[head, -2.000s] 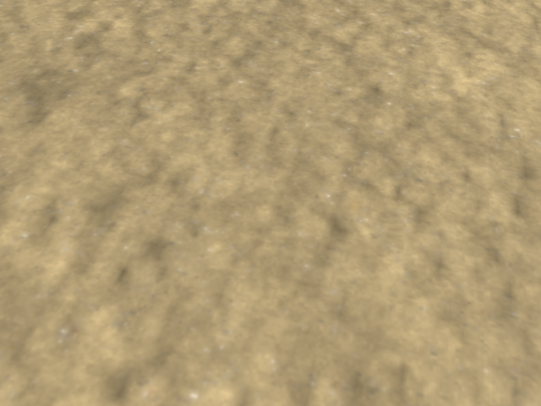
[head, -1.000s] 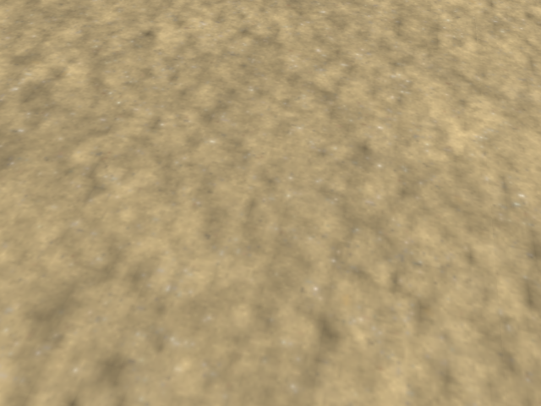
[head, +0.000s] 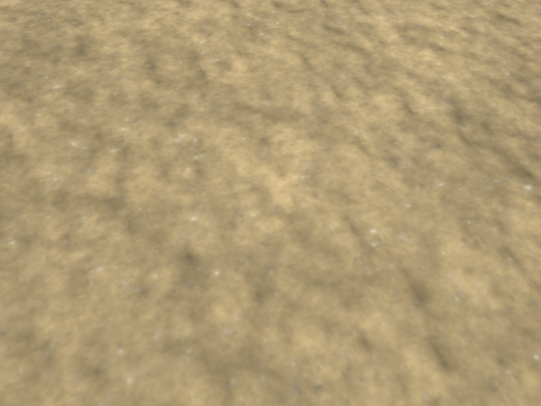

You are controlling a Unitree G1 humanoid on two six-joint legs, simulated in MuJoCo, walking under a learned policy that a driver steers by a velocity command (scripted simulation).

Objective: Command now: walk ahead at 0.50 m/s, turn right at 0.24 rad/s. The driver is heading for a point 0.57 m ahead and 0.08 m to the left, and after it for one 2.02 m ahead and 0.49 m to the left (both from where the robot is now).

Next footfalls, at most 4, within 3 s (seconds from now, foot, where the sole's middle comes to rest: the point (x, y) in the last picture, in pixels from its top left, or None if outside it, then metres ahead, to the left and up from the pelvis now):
0.20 right None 0.27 -0.15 -0.78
0.74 left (229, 372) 0.57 0.09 -0.78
1.22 right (291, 312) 0.73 -0.08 -0.78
1.56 left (217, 382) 0.55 0.12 -0.78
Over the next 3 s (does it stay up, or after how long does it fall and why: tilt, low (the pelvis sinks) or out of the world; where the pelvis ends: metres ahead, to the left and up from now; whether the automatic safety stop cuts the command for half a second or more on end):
stays up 0.71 0.02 0.00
